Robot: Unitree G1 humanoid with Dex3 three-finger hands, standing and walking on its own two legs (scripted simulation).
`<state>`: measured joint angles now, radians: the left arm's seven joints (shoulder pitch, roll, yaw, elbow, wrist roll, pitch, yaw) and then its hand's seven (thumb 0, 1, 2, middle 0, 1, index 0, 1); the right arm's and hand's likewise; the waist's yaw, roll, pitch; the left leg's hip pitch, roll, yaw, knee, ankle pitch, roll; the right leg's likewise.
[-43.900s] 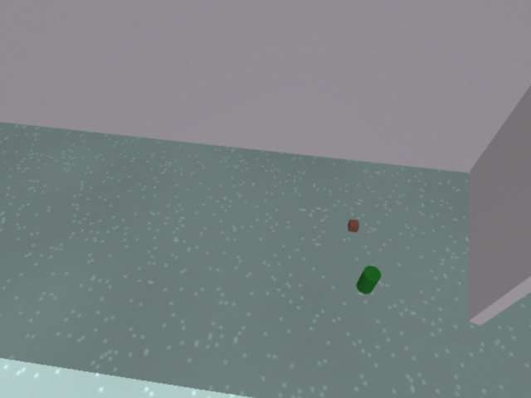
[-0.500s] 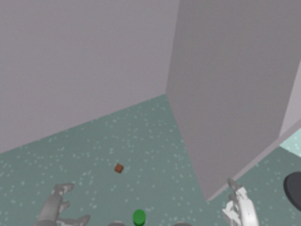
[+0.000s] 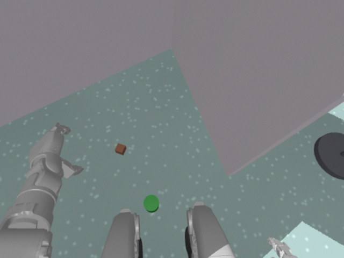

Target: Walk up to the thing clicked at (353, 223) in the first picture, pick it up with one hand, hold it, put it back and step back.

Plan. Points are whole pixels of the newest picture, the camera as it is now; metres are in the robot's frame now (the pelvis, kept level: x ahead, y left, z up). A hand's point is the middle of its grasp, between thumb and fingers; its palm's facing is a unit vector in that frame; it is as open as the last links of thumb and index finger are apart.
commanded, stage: go down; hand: left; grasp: from above
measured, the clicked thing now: (120, 149) +0.56 +0.19 -0.61
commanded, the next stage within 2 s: approach in 1.84 s
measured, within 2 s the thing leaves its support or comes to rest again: neither
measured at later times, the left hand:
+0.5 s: hand (68, 135) +0.45 +0.26 -0.14, palm faces -0.35 -0.34 -0.87, open 14.5 cm
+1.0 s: hand (74, 124) +0.49 +0.26 -0.15, palm faces -0.37 -0.22 -0.90, open 14.6 cm
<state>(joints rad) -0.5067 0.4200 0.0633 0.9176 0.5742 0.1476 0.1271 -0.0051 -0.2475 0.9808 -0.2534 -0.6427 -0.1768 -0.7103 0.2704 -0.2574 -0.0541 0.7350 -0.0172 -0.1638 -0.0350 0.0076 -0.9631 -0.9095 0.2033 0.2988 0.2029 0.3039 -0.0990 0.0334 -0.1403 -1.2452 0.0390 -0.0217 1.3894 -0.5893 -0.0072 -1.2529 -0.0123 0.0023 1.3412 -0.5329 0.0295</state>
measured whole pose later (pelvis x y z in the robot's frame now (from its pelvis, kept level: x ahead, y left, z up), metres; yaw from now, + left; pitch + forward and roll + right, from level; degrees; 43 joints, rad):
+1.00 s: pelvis -0.02 +0.01 -0.06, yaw -2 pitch +35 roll -5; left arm -1.04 0.63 0.05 1.37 0.97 0.12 0.21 -0.01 -0.59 0.99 -0.12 -0.92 -0.08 -0.95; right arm 0.30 -0.23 0.03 0.72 -0.03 -0.01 0.03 0.00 -0.91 -0.90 0.20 0.30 0.20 0.30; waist -0.24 0.05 -0.16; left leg -1.60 0.05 -0.07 1.61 -0.62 0.00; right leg -1.58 0.00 -0.03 1.51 -0.54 0.04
